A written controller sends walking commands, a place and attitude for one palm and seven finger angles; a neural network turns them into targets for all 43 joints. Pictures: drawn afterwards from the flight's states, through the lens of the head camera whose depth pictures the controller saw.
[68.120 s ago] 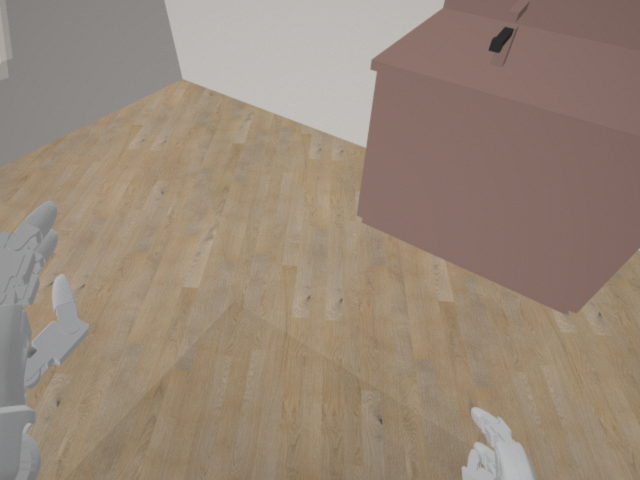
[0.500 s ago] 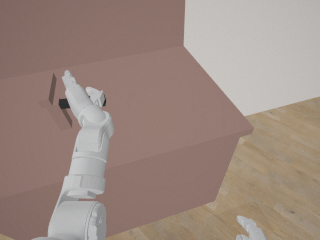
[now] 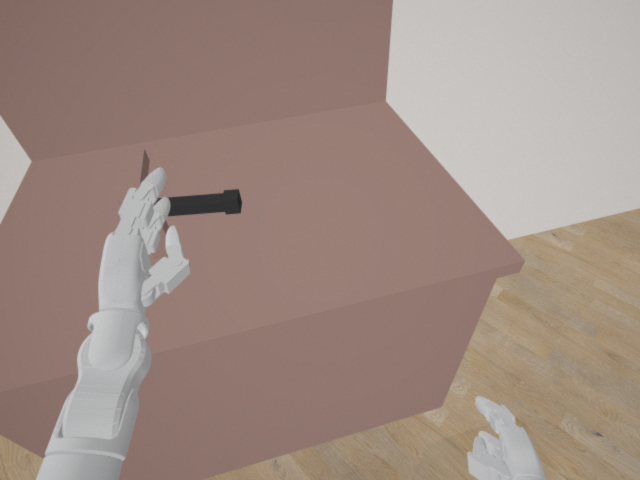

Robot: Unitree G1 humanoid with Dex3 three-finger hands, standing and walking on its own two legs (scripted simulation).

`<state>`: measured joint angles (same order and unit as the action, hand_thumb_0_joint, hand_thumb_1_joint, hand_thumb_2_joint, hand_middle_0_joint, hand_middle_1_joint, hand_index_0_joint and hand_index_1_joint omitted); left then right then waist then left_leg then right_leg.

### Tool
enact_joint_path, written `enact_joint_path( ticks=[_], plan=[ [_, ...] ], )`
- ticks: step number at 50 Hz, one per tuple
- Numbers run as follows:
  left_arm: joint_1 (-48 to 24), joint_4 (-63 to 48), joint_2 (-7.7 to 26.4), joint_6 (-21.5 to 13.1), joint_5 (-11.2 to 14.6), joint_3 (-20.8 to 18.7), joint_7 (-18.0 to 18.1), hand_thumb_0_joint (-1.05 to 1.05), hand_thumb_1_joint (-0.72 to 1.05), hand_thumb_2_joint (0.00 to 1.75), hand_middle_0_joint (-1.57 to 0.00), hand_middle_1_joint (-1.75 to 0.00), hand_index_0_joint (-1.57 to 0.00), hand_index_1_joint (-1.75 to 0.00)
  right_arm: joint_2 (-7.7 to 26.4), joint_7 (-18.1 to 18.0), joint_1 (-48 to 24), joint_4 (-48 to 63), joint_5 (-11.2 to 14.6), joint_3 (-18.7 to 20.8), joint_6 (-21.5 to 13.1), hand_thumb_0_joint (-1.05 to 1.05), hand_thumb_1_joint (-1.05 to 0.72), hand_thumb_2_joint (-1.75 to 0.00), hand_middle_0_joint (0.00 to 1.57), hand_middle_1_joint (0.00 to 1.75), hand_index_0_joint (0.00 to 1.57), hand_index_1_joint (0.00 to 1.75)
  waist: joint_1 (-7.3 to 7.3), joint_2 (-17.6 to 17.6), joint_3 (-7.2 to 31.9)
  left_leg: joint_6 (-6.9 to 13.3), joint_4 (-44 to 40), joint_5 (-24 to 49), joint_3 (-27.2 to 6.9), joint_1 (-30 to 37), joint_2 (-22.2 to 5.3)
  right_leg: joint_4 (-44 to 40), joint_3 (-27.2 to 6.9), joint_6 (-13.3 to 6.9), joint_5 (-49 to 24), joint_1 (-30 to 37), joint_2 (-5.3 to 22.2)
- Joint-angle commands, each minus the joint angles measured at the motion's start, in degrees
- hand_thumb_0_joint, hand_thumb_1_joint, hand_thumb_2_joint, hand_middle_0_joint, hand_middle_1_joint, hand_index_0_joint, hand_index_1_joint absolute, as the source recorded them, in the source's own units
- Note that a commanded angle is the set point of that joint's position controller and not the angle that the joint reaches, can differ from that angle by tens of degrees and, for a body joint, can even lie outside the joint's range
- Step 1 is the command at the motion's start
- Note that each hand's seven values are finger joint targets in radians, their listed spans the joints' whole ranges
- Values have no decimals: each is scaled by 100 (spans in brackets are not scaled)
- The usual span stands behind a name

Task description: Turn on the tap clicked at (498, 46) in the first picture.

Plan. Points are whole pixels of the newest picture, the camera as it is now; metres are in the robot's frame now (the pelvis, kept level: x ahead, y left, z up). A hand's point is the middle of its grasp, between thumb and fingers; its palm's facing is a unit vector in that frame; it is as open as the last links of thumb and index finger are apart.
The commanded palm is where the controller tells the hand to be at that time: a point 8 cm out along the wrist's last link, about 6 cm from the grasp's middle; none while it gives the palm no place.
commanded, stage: draw the hand back beside the body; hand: left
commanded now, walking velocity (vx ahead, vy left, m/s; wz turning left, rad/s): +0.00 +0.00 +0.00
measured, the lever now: (232, 201) +0.50 +0.20 +0.08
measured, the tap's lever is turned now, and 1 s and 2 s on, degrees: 79 79 79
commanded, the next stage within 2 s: step back with the hand held close in 0.88 s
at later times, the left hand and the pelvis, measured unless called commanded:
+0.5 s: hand (96, 315) +0.23 +0.26 +0.15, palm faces +0.35 -0.89 -0.30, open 7.4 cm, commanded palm +0.18 +0.30 +0.16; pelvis +0.01 +0.03 +0.00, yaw +0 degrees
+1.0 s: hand (77, 328) +0.21 +0.27 +0.16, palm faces +0.39 -0.86 -0.33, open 7.4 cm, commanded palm +0.16 +0.31 +0.17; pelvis +0.01 +0.03 +0.00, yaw +1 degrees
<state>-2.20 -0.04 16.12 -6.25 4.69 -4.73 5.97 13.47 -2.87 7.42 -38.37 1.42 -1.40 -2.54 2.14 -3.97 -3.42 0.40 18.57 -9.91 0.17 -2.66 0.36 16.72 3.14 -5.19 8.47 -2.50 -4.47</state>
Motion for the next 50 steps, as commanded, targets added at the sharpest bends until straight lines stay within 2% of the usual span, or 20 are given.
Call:
enact_joint_path(
  ticks=[1,3,4,6,9,12,14,16,18,20,23,24,30,33,35,38,40,44,48,50],
  plan=[
    [-1130,-1522,1123,-470,21,-811,-5,0,90,90,-18,-24,-18,-24,502,-51,-772,1003,-48,182,-300,0,-90,-90,20,30,20,30,36,319,1090,249,-285,486,-34,331,6,-473,-495,347,-463,197,469],
    [-807,-1719,1179,-460,43,-949,-34,0,90,90,-18,-25,-18,-25,479,-30,-792,1044,-58,174,-279,0,-90,-90,20,30,20,30,73,235,1079,224,-295,650,-44,295,-13,-445,-485,321,-650,302,455],
    [-722,-1821,1208,-460,21,-988,-58,0,90,90,-18,-25,-18,-25,487,-20,-803,1041,-65,170,-280,0,-90,-90,20,30,20,30,81,-51,1007,200,-305,755,-64,330,-11,-455,-465,292,-709,252,449],
    [-467,-1930,1061,-441,45,-900,-91,0,90,90,-19,-26,-19,-26,462,-2,-802,1108,-71,160,-276,0,-90,-90,20,30,20,30,79,159,840,177,-350,745,-109,280,-58,-437,-420,281,-645,202,419],
    [-177,-2231,1080,-443,24,-961,-99,0,90,90,-19,-27,-19,-27,483,17,-793,1129,-94,168,-311,0,-90,-90,20,30,20,30,80,39,883,167,-314,884,-145,376,-75,-442,-403,264,-695,167,412],
    [210,-2266,1014,-413,49,-979,-102,0,90,90,-19,-28,-19,-28,500,25,-767,1133,-96,197,-310,0,-90,-90,20,30,20,30,73,389,793,172,-308,878,-159,317,-118,-420,-381,275,-667,151,402],
    [215,-2544,1058,-441,10,-1005,-100,0,90,90,-19,-28,-19,-28,508,38,-769,1113,-91,201,-343,0,-90,-90,20,30,20,30,61,-118,811,142,-297,851,-188,373,-100,-432,-413,247,-549,94,411],
    [426,-2543,1015,-442,11,-995,-73,0,90,90,-20,-29,-20,-29,507,34,-740,1106,-104,202,-367,0,-90,-90,20,30,20,30,65,-34,680,125,-312,743,-220,316,-121,-436,-388,244,-450,51,412],
    [576,-2650,1124,-458,24,-1130,-52,0,90,90,-20,-29,-20,-29,537,24,-741,1106,-107,229,-392,0,-90,-90,20,30,20,30,72,305,695,143,-307,705,-251,289,-133,-430,-372,255,-407,68,399],
    [781,-2744,1196,-490,17,-1252,-37,0,90,90,-20,-30,-20,-30,535,22,-732,1087,-113,236,-418,0,-90,-90,20,30,20,30,102,42,748,126,-300,723,-272,288,-121,-402,-392,242,-400,99,406],
    [1065,-2836,1207,-501,19,-1341,-25,0,90,90,-20,-30,-20,-30,544,30,-714,1095,-116,242,-441,0,-90,-90,20,30,20,30,117,134,581,103,-304,622,-304,151,-132,-402,-365,232,-318,84,403],
    [1126,-2932,1298,-509,11,-1450,-26,0,90,90,-20,-30,-20,-30,562,38,-724,1086,-112,250,-457,0,-90,-90,20,30,20,30,121,-96,606,96,-296,625,-315,171,-121,-403,-389,220,-306,69,405],
    [1884,-3127,1328,-513,49,-1686,-7,0,90,90,-20,-30,-20,-30,557,44,-652,1117,-123,281,-502,0,-90,-90,20,30,20,30,158,-23,553,76,-249,700,-347,77,-166,-336,-376,212,-354,83,409],
    [1525,-3127,1189,-508,5,-1471,1,0,90,90,-20,-30,-20,-30,587,29,-643,1077,-119,280,-552,0,-90,-90,20,30,20,30,75,79,429,80,-247,523,-378,66,-175,-338,-368,228,-218,-76,406],
    [1313,-3253,1290,-538,-29,-1513,48,0,90,90,-20,-30,-20,-30,599,14,-625,1049,-118,283,-610,0,-90,-90,20,30,20,30,70,-219,548,58,-263,449,-420,129,-155,-301,-378,211,-171,-53,399],
    [1528,-2996,1225,-496,13,-1502,48,0,90,90,-20,-30,-20,-30,578,-9,-644,1039,-125,270,-618,0,-90,-90,20,30,20,30,98,287,457,117,-251,445,-385,74,-148,-328,-363,236,-139,-58,406],
    [1541,-3057,1285,-523,1,-1568,52,0,90,90,-20,-30,-20,-30,577,-1,-651,1023,-133,270,-613,0,-90,-90,20,30,20,30,120,10,501,95,-259,438,-373,50,-130,-315,-380,213,-141,0,420],
    [1545,-3141,1329,-527,-12,-1612,45,0,90,90,-20,-30,-20,-30,578,18,-663,1024,-132,255,-619,0,-90,-90,20,30,20,30,134,-130,533,66,-245,609,-394,15,-121,-274,-365,195,-278,82,428],
    [1701,-3107,1322,-519,13,-1652,38,0,90,90,-20,-30,-20,-30,556,14,-661,1057,-138,267,-622,0,-90,-90,20,30,20,30,160,66,581,103,-197,695,-341,16,-130,-276,-377,210,-379,126,445],
    [1587,-3497,1330,-555,8,-1614,35,0,90,90,-20,-30,-20,-30,540,33,-687,1089,-138,257,-634,0,-90,-90,20,30,20,30,157,-185,672,87,-168,762,-341,97,-132,-274,-398,203,-430,138,464]
  ],
)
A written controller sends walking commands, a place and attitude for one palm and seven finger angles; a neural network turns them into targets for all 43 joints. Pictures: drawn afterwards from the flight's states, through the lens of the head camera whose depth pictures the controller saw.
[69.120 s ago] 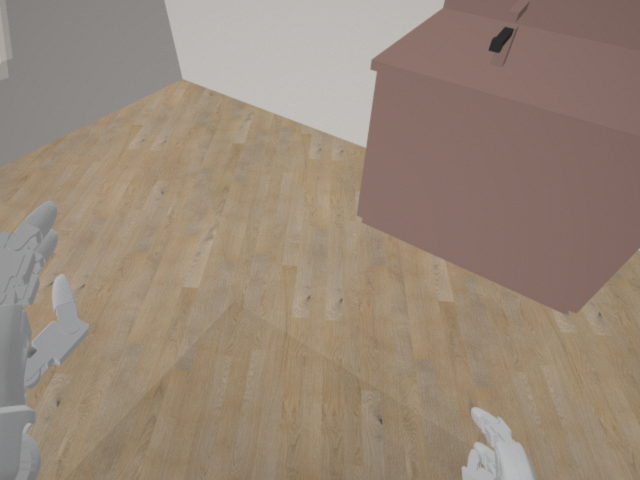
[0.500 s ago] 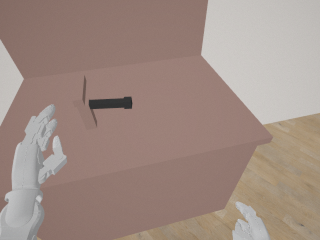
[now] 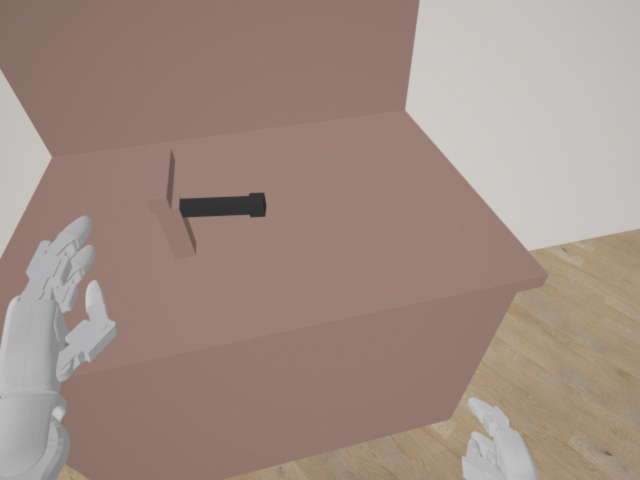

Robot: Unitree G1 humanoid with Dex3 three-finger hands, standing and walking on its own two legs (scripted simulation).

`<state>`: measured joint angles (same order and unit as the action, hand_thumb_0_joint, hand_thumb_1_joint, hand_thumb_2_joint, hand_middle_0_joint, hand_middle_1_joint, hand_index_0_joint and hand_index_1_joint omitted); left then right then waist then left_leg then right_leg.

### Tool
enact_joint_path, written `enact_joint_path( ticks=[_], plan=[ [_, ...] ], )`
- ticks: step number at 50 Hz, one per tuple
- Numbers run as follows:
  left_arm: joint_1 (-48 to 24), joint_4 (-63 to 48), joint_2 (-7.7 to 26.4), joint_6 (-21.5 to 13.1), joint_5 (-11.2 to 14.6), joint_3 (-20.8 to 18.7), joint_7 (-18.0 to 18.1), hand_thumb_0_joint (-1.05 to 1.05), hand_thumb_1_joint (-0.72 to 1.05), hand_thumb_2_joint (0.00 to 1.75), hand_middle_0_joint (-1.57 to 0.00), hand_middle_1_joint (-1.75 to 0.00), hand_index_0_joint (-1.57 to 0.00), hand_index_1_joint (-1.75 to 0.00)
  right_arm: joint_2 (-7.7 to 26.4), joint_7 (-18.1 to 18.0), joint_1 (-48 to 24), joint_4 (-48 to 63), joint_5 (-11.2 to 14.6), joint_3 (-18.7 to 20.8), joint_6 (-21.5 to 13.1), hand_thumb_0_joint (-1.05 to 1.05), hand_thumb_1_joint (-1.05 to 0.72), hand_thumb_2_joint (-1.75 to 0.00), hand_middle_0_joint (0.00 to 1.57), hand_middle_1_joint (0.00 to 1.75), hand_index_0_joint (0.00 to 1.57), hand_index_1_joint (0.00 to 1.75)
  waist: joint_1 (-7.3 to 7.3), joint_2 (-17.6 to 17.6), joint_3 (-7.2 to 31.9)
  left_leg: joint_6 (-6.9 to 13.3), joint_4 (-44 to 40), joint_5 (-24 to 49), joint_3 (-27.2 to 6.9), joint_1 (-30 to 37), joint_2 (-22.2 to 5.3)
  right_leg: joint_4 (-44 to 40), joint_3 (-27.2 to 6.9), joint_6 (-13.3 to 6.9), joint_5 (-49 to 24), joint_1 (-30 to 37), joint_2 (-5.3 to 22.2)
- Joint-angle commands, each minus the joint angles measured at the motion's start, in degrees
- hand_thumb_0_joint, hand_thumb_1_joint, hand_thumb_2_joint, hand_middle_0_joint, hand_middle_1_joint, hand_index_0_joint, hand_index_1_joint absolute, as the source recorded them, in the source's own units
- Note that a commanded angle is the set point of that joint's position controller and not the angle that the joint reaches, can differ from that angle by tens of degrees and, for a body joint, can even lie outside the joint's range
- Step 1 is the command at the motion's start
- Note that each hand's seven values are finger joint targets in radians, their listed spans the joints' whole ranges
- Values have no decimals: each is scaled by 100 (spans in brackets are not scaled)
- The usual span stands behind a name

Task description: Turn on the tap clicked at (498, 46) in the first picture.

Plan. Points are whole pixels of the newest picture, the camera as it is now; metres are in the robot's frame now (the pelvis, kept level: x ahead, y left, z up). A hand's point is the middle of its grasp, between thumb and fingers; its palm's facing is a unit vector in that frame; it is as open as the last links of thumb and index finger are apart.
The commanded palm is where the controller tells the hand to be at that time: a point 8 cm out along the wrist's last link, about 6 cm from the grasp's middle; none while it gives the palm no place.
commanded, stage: step back with the hand held close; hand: left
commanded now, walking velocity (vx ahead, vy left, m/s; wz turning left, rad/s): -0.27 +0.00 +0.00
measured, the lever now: (257, 204) +0.49 +0.17 +0.09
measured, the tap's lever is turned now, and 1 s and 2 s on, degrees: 79 79 79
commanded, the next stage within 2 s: stop stepping back and stand still in 1.40 s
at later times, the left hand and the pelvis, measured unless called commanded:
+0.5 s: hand (88, 367) +0.17 +0.24 +0.15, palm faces +0.34 -0.83 -0.45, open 7.4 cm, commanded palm +0.12 +0.29 +0.17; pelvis -0.05 +0.01 -0.01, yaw +0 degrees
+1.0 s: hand (69, 424) +0.12 +0.23 +0.14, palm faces +0.32 -0.86 -0.40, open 7.4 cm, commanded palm +0.06 +0.29 +0.17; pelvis -0.09 +0.01 -0.02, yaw +1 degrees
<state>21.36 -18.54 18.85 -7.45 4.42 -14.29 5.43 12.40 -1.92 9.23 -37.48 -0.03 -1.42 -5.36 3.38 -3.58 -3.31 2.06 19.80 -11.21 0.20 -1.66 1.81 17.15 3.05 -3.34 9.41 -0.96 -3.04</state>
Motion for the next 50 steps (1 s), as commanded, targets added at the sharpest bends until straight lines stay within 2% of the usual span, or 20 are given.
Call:
enact_joint_path(
  ticks=[1,2,3,7,13,14,19,22,24,28,31,32,34,38,39,41,44,46,48,50],
  plan=[
    [-1253,-2065,1790,-621,80,-1484,176,0,90,90,-20,-30,-20,-30,634,-119,-910,1303,99,163,-256,0,-90,-90,20,30,20,30,-96,-11,129,46,-38,426,-501,-431,-410,-422,-976,106,-900,-718,651],
    [-611,-1404,1256,-606,48,-1108,133,0,90,90,-20,-30,-20,-30,578,-132,-814,1058,29,137,-173,0,-90,-90,20,30,20,30,-164,264,106,63,119,362,-584,-509,-390,-406,-960,109,-1043,-863,802],
    [-241,-1235,1056,-549,9,-960,107,0,90,90,-20,-30,-20,-30,616,-116,-718,1124,29,196,-112,0,-90,-90,20,30,20,30,-182,430,260,57,230,353,-586,-472,-421,-379,-1025,129,-985,-967,864],
    [229,-1416,989,-525,-19,-894,120,0,90,90,-20,-30,-20,-30,696,-155,-561,1316,51,318,11,0,-90,-90,20,30,20,30,-198,225,1000,56,391,941,-506,-387,-553,46,-924,185,-1480,-853,960],
    [407,-1902,1263,-472,-65,-1103,244,0,90,90,-20,-30,-20,-30,740,-244,-507,1464,73,394,108,0,-90,-90,20,30,20,30,-209,317,1216,41,500,1249,-596,-662,-658,378,-910,193,-1479,-942,970],
    [355,-2072,1382,-477,-74,-1182,271,0,90,90,-20,-30,-20,-30,747,-255,-539,1471,70,389,108,0,-90,-90,20,30,20,30,-215,172,1251,38,456,1235,-656,-686,-656,439,-904,167,-1362,-970,969],
    [501,-2215,1364,-469,-105,-1199,363,0,90,90,-20,-30,-20,-30,765,-271,-468,1475,79,432,103,0,-90,-90,20,30,20,30,-266,104,1045,46,585,193,-749,-1101,-644,357,-1047,64,-446,-1339,1038],
    [632,-2160,1296,-476,-117,-1169,425,0,90,90,-20,-30,-20,-30,756,-275,-377,1452,106,438,77,0,-90,-90,20,30,20,30,-302,353,864,59,799,-570,-788,-1257,-610,248,-1132,1,288,-1793,1125],
    [639,-2303,1333,-469,-125,-1191,457,0,90,90,-20,-30,-20,-30,783,-284,-346,1439,108,447,56,0,-90,-90,20,30,20,30,-343,222,862,57,862,-862,-821,-1236,-615,237,-1153,-47,685,-2044,1169],
    [556,-2342,1288,-470,-174,-1163,524,0,90,90,-20,-30,-20,-30,798,-307,-353,1440,98,392,29,0,-90,-90,20,30,20,30,-344,66,625,144,422,-1589,-1158,-1801,-854,524,-976,87,1261,-2098,897],
    [390,-2370,1249,-467,-310,-1233,539,0,90,90,-20,-30,-20,-30,837,-353,-409,1450,30,374,-10,0,-90,-90,20,30,20,30,-294,-564,687,382,-889,-2607,-1921,-2962,-1407,1704,-655,331,835,-877,298],
    [260,-2413,1241,-464,-371,-1243,539,0,90,90,-20,-30,-20,-30,809,-349,-390,1447,26,393,-24,0,-90,-90,20,30,20,30,-273,-587,731,431,-1028,-2619,-2049,-3088,-1501,2047,-626,353,678,-671,201],
    [251,-2413,1325,-423,-389,-1298,517,0,90,90,-20,-30,-20,-30,759,-344,-377,1441,3,424,-60,0,-90,-90,20,30,20,30,-261,-433,893,440,-880,-1943,-1974,-2638,-1512,2124,-681,349,680,-851,197],
    [512,-2245,1032,-439,-326,-1079,409,0,90,90,-20,-30,-20,-30,731,-271,-381,1317,-26,349,-116,0,-90,-90,20,30,20,30,-256,-210,698,348,-405,-880,-1598,-2084,-1332,1222,-714,294,507,-1202,266],
    [408,-2364,1127,-466,-338,-1143,401,0,90,90,-20,-30,-20,-30,764,-283,-429,1287,-59,366,-121,0,-90,-90,20,30,20,30,-259,-280,781,304,-253,-486,-1467,-1987,-1247,1059,-792,276,68,-1130,320],
    [472,-2455,1035,-464,-264,-1023,390,0,90,90,-20,-30,-20,-30,689,-269,-374,1256,23,420,-97,0,-90,-90,20,30,20,30,-249,149,1410,105,529,628,-985,-1318,-1011,832,-1011,163,-840,-1205,632],
    [633,-2676,1253,-515,-155,-1165,429,0,90,90,-20,-30,-20,-30,619,-250,-282,1218,76,497,-12,0,-90,-90,20,30,20,30,-350,592,1641,-137,1714,220,-466,-1019,-571,445,-1721,-280,-1567,-1714,1442],
    [652,-2685,1268,-544,-107,-1158,443,0,90,90,-20,-30,-20,-30,512,-244,-290,1257,118,484,66,0,-90,-90,20,30,20,30,-406,923,1402,-261,2360,-159,-311,-1254,-370,309,-1854,-463,-1957,-1909,1865],
    [704,-2659,1351,-553,-89,-1284,433,0,90,90,-20,-30,-20,-30,439,-241,-425,1310,119,470,104,0,-90,-90,20,30,20,30,-392,881,1067,-279,2618,-734,-394,-1592,-327,318,-1771,-533,-2072,-2007,1955],
    [711,-2615,1390,-526,-101,-1366,422,0,90,90,-20,-30,-20,-30,456,-280,-456,1296,95,433,145,0,-90,-90,20,30,20,30,-430,688,972,-227,1631,-151,-463,-1638,-500,758,-1485,-314,-2343,-1789,1699]
  ],
)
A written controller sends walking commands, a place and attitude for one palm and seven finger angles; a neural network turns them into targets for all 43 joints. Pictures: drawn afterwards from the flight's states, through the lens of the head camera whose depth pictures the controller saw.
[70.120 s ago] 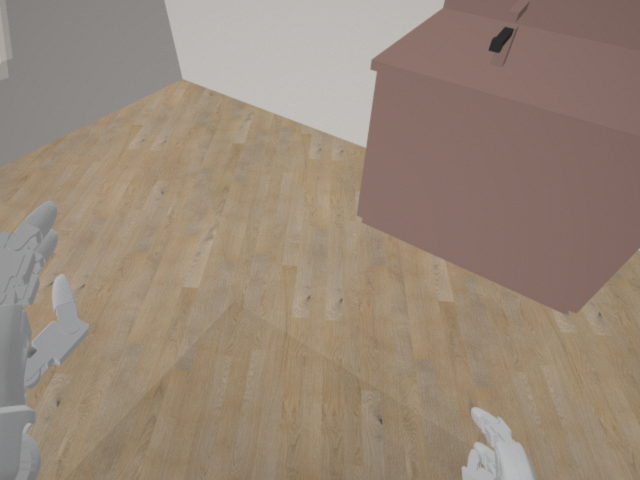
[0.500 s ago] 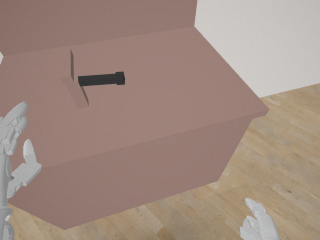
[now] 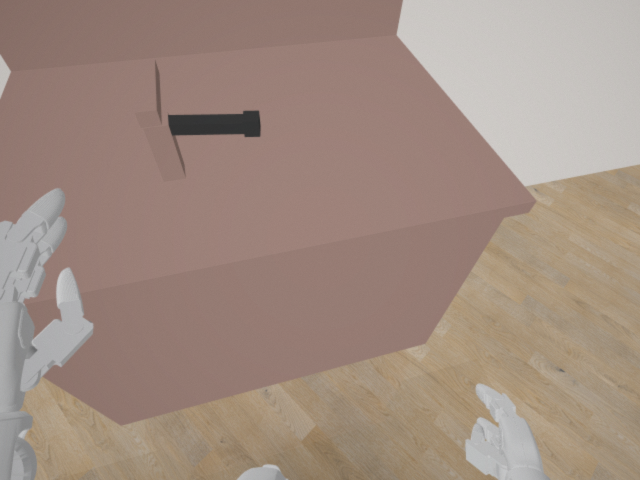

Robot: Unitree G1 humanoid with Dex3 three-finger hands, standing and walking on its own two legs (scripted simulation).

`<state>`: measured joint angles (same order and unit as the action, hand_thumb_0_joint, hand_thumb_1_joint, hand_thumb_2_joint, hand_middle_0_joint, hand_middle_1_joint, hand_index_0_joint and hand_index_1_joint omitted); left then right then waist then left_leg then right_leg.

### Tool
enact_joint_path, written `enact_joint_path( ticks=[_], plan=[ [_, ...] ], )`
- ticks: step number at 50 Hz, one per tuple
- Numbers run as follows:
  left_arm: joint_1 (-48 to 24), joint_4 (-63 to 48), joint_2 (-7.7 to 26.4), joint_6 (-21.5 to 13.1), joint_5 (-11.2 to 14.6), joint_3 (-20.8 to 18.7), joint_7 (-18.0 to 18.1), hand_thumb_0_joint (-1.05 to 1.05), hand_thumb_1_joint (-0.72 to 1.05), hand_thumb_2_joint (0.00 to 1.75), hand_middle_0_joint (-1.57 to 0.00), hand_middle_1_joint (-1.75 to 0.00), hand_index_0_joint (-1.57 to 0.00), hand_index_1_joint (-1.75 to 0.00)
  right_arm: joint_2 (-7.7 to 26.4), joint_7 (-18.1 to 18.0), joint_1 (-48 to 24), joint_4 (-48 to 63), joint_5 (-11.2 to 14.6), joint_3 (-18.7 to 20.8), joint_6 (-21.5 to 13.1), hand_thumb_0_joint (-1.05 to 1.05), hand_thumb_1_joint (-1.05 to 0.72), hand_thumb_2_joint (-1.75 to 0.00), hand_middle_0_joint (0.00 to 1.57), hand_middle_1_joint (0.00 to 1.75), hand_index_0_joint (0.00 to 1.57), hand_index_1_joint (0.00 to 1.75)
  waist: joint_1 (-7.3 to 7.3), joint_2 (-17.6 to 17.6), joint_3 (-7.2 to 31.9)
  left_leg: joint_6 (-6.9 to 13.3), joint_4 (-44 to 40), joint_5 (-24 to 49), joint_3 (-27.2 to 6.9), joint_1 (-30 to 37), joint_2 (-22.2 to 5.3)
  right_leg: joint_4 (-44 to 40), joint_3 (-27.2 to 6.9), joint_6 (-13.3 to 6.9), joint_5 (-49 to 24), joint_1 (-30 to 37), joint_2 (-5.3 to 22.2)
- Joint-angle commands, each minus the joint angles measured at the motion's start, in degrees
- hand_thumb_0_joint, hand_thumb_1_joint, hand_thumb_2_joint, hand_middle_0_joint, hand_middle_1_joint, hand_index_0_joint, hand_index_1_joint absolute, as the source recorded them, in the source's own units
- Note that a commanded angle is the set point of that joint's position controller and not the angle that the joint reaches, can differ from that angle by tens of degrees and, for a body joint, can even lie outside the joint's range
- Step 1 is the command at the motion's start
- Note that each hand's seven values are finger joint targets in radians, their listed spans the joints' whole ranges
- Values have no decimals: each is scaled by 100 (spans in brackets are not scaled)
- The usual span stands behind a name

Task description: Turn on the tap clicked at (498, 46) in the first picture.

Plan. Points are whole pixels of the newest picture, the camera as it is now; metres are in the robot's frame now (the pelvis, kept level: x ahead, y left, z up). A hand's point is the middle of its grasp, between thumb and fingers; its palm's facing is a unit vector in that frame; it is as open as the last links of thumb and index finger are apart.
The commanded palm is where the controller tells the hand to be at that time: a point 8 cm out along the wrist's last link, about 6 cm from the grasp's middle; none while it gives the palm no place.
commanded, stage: step back with the hand held close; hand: left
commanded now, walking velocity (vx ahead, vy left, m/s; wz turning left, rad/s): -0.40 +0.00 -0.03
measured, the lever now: (251, 123) +0.59 +0.14 +0.11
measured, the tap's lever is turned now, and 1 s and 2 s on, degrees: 79 79 79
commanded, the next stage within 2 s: stop stepping back and stand still in 0.40 s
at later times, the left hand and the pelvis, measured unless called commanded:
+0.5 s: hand out of the picture +0.10 +0.18 +0.18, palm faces +0.26 -0.88 -0.39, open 7.4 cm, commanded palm +0.05 +0.24 +0.19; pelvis -0.13 -0.03 +0.01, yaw -4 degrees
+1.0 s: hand out of the picture -0.03 +0.18 +0.18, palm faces +0.39 -0.85 -0.36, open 7.4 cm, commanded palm -0.08 +0.23 +0.19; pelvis -0.24 -0.05 +0.00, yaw +0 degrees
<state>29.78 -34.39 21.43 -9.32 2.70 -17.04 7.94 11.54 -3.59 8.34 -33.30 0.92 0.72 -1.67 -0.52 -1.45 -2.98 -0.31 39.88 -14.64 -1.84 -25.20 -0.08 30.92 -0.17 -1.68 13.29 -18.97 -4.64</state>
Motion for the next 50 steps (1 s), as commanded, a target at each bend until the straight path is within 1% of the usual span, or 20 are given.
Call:
enact_joint_path(
  ticks=[1,4,5,8,13,17,19,21,23,26,30,32,34,39,40,41,42,44,48,50],
  plan=[
    [-94,-1055,1141,-354,64,-1116,179,0,90,90,-20,-30,-20,-30,613,-139,-384,888,-7,232,-226,0,-90,-90,20,30,20,30,-11,169,1033,116,-1024,1097,-387,856,-548,-319,-918,-230,-2484,43,1518],
    [-47,-1450,1274,-428,51,-1158,177,0,90,90,-20,-30,-20,-30,626,-141,-382,947,-125,216,-386,0,-90,-90,20,30,20,30,105,-1503,1748,559,-2064,3773,-1680,1875,-1738,1527,-324,228,1257,-604,363],
    [-142,-1404,1152,-424,-1,-1074,169,0,90,90,-20,-30,-20,-30,592,-97,-239,823,-191,225,-500,0,-90,-90,20,30,20,30,92,-1228,1726,594,-2193,3050,-1710,1662,-1898,2475,-582,198,1699,-630,271],
    [-509,-1180,821,-218,18,-771,217,0,90,90,-20,-30,-20,-30,687,-22,-40,627,-101,291,-704,0,-90,-90,20,30,20,30,60,-536,1414,746,-2005,3112,-1082,2014,-1705,2367,-528,280,1252,-991,369],
    [-648,-1084,718,-4,-3,-591,201,0,90,90,-20,-30,-20,-30,757,-14,-357,707,-98,187,-700,0,-90,-90,20,30,20,30,73,-1212,918,597,-2891,-677,-942,837,-1450,1184,-54,240,1011,-58,245],
    [-541,-1169,873,-72,27,-767,150,0,90,90,-20,-30,-20,-30,753,-6,-311,709,-127,191,-648,0,-90,-90,20,30,20,30,179,-1242,1196,309,-2598,-1000,-554,773,-1058,-551,269,81,454,757,94],
    [-480,-1265,1151,-191,22,-924,102,0,90,90,-20,-30,-20,-30,647,15,-266,708,-144,175,-558,0,-90,-90,20,30,20,30,128,-276,1126,-47,-959,-986,-66,922,-487,-1762,-215,-207,-616,432,828],
    [-528,-1180,1117,-293,99,-812,64,0,90,90,-20,-30,-20,-30,610,-38,-336,793,35,255,-577,0,-90,-90,20,30,20,30,232,1822,1027,-314,2710,-1471,286,462,303,-2067,-1644,-1021,-1689,-725,2501],
    [-335,-1009,991,-324,73,-888,-9,0,90,90,-20,-30,-20,-30,303,13,-515,822,20,116,-545,0,-90,-90,20,30,20,30,38,1372,1013,-330,3449,-1379,-124,-271,12,-1095,-922,-948,-3459,31,2204],
    [-233,-800,1023,-387,48,-1113,94,0,90,90,-20,-30,-20,-30,359,-68,-555,849,-21,70,-432,0,-90,-90,20,30,20,30,-44,698,1111,-151,1229,-1357,-71,105,-304,-527,-869,-608,-3828,582,2071],
    [92,-861,886,-313,50,-1064,252,0,90,90,-20,-30,-20,-30,688,-136,-4,902,64,246,-525,0,-90,-90,20,30,20,30,-123,157,1370,170,-1889,142,208,1460,-294,63,-759,-177,-1302,645,1446],
    [-98,-1237,1020,-297,88,-1065,277,0,90,90,-20,-30,-20,-30,946,-131,-18,1018,107,346,-654,0,-90,-90,20,30,20,30,-53,-1186,1004,710,-2118,1688,-1134,1821,-1468,1112,-5,257,688,-321,465],
    [-40,-1262,1095,-196,41,-1085,222,0,90,90,-20,-30,-20,-30,739,-72,77,845,33,319,-775,0,-90,-90,20,30,20,30,-179,-1709,840,1009,-2376,899,-1618,1567,-1516,2066,-152,301,1551,-901,316],
    [-275,-797,852,-181,-66,-817,162,0,90,90,-20,-30,-20,-30,884,37,-136,697,36,252,-760,0,-90,-90,20,30,20,30,56,-273,291,563,-1522,-2243,-473,-307,-684,-555,60,202,792,1324,396],
    [-413,-663,871,-205,-110,-774,134,0,90,90,-20,-30,-20,-30,909,13,-223,686,-17,311,-691,0,-90,-90,20,30,20,30,93,464,180,401,-235,-2273,-66,-776,-167,-1224,-858,-172,1549,1307,912],
    [-485,-572,995,-177,-97,-899,115,0,90,90,-20,-30,-20,-30,821,20,-187,701,6,367,-673,0,-90,-90,20,30,20,30,85,1627,390,230,1530,-1800,263,-688,198,-2138,-2854,-646,3020,724,2034],
    [-977,-811,947,-214,-54,-783,74,0,90,90,-20,-30,-20,-30,779,41,-77,535,0,347,-694,0,-90,-90,20,30,20,30,-60,1664,310,169,2666,-1109,-31,-393,103,-2558,-3394,-794,3259,-87,2337],
    [-1257,-815,1083,-167,-48,-830,43,0,90,90,-20,-30,-20,-30,679,68,-21,322,-42,257,-664,0,-90,-90,20,30,20,30,-276,534,318,158,2382,-760,-45,139,-215,-2108,-2380,-787,2917,-808,2138],
    [-857,-588,949,-85,-13,-783,178,0,90,90,-20,-30,-20,-30,555,-100,-96,435,-40,109,-717,0,-90,-90,20,30,20,30,-117,1028,702,313,-50,-1132,639,1602,-89,-1761,-1260,-526,2913,-1002,1729],
    [-764,-655,892,-108,-2,-777,222,0,90,90,-20,-30,-20,-30,660,-169,-71,546,-92,88,-771,0,-90,-90,20,30,20,30,-140,48,704,481,-1666,-1526,430,1823,-123,-734,-892,-315,2622,-559,1221]
  ],
)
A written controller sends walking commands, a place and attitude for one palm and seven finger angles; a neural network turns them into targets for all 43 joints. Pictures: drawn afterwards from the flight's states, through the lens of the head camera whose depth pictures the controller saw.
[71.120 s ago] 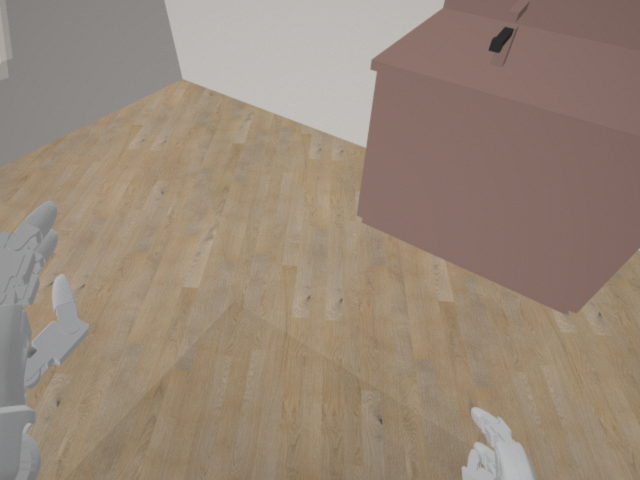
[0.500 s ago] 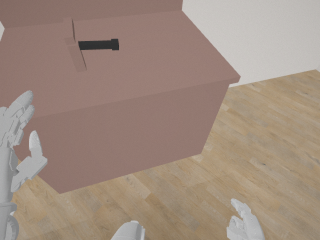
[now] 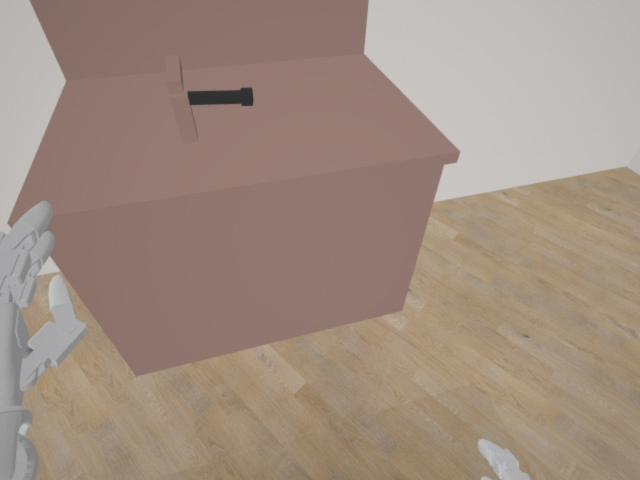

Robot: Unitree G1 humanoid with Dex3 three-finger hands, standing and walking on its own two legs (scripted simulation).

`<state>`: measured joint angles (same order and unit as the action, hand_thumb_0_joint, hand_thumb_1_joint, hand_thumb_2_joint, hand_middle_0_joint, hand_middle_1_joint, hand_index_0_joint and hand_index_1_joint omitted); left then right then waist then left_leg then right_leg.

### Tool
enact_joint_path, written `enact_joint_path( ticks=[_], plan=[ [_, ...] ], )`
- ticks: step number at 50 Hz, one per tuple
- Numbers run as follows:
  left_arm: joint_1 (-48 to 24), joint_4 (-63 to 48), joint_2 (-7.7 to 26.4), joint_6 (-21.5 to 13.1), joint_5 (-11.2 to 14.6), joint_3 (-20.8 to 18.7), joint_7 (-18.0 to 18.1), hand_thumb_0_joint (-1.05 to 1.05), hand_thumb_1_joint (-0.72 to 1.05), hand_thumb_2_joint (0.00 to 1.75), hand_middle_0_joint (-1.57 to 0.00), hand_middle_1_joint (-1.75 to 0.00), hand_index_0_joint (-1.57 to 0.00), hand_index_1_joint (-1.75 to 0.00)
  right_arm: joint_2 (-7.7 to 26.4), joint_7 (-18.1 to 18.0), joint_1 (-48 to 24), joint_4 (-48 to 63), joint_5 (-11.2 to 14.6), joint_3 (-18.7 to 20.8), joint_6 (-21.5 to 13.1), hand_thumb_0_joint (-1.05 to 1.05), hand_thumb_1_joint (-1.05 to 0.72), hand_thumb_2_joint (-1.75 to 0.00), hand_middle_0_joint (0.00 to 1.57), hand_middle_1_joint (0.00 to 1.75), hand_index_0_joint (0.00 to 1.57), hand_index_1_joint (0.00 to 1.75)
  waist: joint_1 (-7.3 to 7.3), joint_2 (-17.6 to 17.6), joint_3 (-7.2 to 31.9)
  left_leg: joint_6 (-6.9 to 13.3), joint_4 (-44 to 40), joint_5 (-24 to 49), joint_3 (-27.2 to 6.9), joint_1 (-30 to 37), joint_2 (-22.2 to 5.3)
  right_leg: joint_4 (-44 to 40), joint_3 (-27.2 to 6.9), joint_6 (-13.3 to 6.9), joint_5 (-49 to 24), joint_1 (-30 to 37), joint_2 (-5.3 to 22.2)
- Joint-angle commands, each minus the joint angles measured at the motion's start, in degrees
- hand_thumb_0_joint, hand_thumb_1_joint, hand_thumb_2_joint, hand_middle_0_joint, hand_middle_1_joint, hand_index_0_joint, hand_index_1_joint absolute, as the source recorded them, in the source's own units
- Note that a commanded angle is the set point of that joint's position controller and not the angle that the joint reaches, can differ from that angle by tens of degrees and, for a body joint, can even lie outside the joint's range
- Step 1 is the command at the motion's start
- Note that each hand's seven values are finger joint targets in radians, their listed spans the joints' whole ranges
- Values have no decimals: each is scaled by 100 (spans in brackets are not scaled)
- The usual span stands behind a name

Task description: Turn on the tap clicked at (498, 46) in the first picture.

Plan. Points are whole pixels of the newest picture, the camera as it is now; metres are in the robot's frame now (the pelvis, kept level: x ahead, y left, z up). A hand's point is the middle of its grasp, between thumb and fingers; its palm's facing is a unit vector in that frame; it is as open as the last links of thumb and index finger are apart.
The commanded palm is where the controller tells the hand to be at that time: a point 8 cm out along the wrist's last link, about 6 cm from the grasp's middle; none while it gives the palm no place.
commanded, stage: stop stepping back and stand still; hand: left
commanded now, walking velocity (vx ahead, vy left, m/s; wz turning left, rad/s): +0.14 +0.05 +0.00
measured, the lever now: (246, 96) +0.83 +0.20 +0.10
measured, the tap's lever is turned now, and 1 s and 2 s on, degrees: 79 79 79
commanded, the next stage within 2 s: stand and check the lever's angle in 0.48 s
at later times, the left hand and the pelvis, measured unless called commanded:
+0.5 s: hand (49, 381) +0.16 +0.23 +0.18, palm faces +0.44 -0.80 -0.41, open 7.4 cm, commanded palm +0.10 +0.27 +0.18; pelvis -0.04 -0.02 +0.00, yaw +3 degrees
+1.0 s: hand (55, 350) +0.19 +0.25 +0.16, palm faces +0.45 -0.80 -0.39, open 7.4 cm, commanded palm +0.13 +0.28 +0.18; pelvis -0.01 -0.01 +0.01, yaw +3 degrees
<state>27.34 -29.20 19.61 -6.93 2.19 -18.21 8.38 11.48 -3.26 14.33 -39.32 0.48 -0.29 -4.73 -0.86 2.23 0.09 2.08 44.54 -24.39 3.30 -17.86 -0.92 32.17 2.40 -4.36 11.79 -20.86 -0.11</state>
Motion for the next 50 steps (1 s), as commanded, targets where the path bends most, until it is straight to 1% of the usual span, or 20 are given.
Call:
enact_joint_path(
  ticks=[1,2,4,8,9,10,12,16,20,22,23,24,26,28,29,30,31,35,39,50],
  plan=[
    [-606,-1284,1007,-407,58,-648,190,0,90,90,-20,-30,-20,-30,828,-199,-676,1223,-85,231,-484,0,-90,-90,20,30,20,30,-94,-1538,228,599,-3015,-1422,-1409,1028,-766,441,-644,217,2316,-593,68],
    [-739,-1290,1112,-384,-6,-756,215,0,90,90,-20,-30,-20,-30,813,-176,-641,1192,-36,231,-508,0,-90,-90,20,30,20,30,-94,-2132,238,994,-3471,-1716,-2273,745,-1591,2187,157,545,1718,-779,-458],
    [-669,-846,1243,-367,-14,-908,134,0,90,90,-20,-30,-20,-30,691,-79,-561,1070,35,302,-531,0,-90,-90,20,30,20,30,-52,-1405,-114,1185,-3592,-1943,-2514,-411,-1801,3377,-582,510,1427,-806,-11],
    [-238,-293,912,-337,7,-647,44,0,90,90,-20,-30,-20,-30,746,-84,-819,1121,13,253,-431,0,-90,-90,20,30,20,30,258,-700,-304,326,-1899,-1378,-722,-1448,-793,-316,18,369,1227,1541,-60],
    [-273,-380,955,-336,-44,-583,-3,0,90,90,-20,-30,-20,-30,702,-80,-872,1202,-1,290,-390,0,-90,-90,20,30,20,30,267,510,-406,124,-36,-920,-87,-1836,-49,-1342,-1156,137,1680,1611,401],
    [-539,-666,1092,-340,-2,-609,-60,0,90,90,-20,-30,-20,-30,661,-48,-981,1291,42,354,-381,0,-90,-90,20,30,20,30,207,1929,-169,-19,1877,-539,-155,-2086,292,-2532,-3603,-293,2377,1230,1775],
    [-991,-982,1197,-457,18,-712,-100,0,90,90,-20,-30,-20,-30,495,17,-720,897,-14,262,-487,0,-90,-90,20,30,20,30,-149,424,141,-129,2540,385,-680,-1451,-50,-2362,-3372,-424,3286,316,1738],
    [-734,-1252,1286,-488,38,-818,1,0,90,90,-20,-30,-20,-30,567,-61,-669,985,13,285,-455,0,-90,-90,20,30,20,30,-105,396,203,-96,653,531,-180,-66,-137,-2183,-1879,-260,2576,-434,1459],
    [-577,-1129,1073,-452,29,-691,170,0,90,90,-20,-30,-20,-30,601,-206,-681,1163,-46,243,-545,0,-90,-90,20,30,20,30,-38,133,317,135,-1802,-36,143,1278,61,-1480,-1406,-59,2665,-339,1060],
    [-703,-1201,954,-512,25,-668,201,0,90,90,-20,-30,-20,-30,829,-192,-677,1244,-70,304,-546,0,-90,-90,20,30,20,30,-7,-1454,196,637,-2903,-980,-1525,1251,-991,287,-667,290,1873,-577,81],
    [-709,-1172,1086,-447,-41,-763,173,0,90,90,-20,-30,-20,-30,828,-161,-636,1201,-41,330,-521,0,-90,-90,20,30,20,30,27,-1584,562,766,-3060,-665,-1537,968,-1306,1622,107,558,1607,-264,-374],
    [-885,-1229,1233,-466,21,-838,143,0,90,90,-20,-30,-20,-30,727,-139,-543,1153,-32,326,-556,0,-90,-90,20,30,20,30,-108,-1971,287,1022,-3491,-1579,-2104,286,-1625,2788,-206,627,1779,-457,-292],
    [-553,-368,952,-402,-5,-700,105,0,90,90,-20,-30,-20,-30,642,-45,-682,1104,76,270,-649,0,-90,-90,20,30,20,30,27,-970,-613,884,-3419,-1012,-1921,-594,-1623,1845,-665,460,1314,-381,317],
    [-267,-363,905,-380,-35,-657,85,0,90,90,-20,-30,-20,-30,685,-41,-756,1119,75,230,-595,0,-90,-90,20,30,20,30,168,-568,-255,397,-2413,-442,-918,-534,-999,-280,-154,514,713,900,113],
    [-308,-563,989,-424,-60,-705,47,0,90,90,-20,-30,-20,-30,679,-36,-813,1196,37,252,-574,0,-90,-90,20,30,20,30,134,-9,-199,195,-1527,1,-486,-625,-505,-1173,-660,426,350,1201,240],
    [-358,-668,1020,-439,-46,-673,-2,0,90,90,-20,-30,-20,-30,696,-11,-889,1249,23,320,-532,0,-90,-90,20,30,20,30,58,834,-106,-17,-361,48,-191,-850,2,-1830,-2158,55,601,1099,1033],
    [-631,-1041,1197,-454,-10,-813,14,0,90,90,-20,-30,-20,-30,597,23,-931,1288,40,297,-523,0,-90,-90,20,30,20,30,-10,752,96,-104,234,74,-217,-767,52,-2107,-2910,-281,599,948,1664],
    [-321,-1492,1241,-501,21,-954,98,0,90,90,-20,-30,-20,-30,584,44,-769,1227,33,310,-464,0,-90,-90,20,30,20,30,31,257,500,-69,-625,272,-490,-24,-143,-1552,-2087,-353,-114,1043,1451],
    [-134,-1298,1031,-535,51,-824,229,0,90,90,-20,-30,-20,-30,764,-110,-943,1323,-15,311,-407,0,-90,-90,20,30,20,30,102,-976,364,206,-2526,1108,-1321,865,-808,-663,-864,314,238,527,270],
    [-262,-1104,861,-473,39,-557,130,0,90,90,-20,-30,-20,-30,723,-92,-952,1317,15,294,-449,0,-90,-90,20,30,20,30,67,-402,636,-22,-2086,2047,-690,881,-411,-1083,-994,284,-1213,1305,446]
  ],
)
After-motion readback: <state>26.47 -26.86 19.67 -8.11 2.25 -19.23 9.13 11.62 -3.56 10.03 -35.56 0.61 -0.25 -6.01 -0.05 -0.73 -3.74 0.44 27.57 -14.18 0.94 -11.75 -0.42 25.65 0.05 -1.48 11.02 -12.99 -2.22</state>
